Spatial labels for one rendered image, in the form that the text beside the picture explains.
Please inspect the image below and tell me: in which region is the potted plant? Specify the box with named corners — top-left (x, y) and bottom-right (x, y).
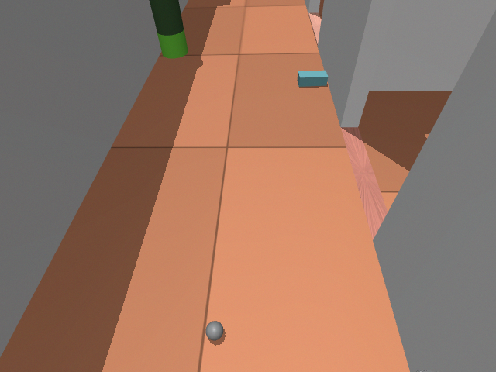
top-left (150, 0), bottom-right (188, 59)

